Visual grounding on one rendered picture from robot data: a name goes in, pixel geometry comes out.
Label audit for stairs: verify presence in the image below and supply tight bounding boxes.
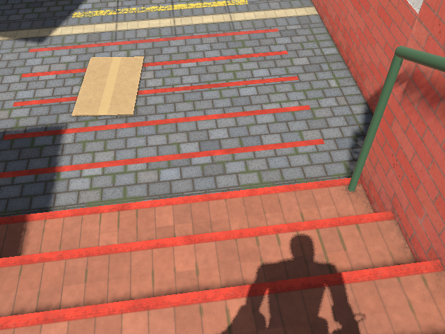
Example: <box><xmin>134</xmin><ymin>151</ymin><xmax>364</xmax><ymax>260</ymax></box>
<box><xmin>0</xmin><ymin>178</ymin><xmax>445</xmax><ymax>334</ymax></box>

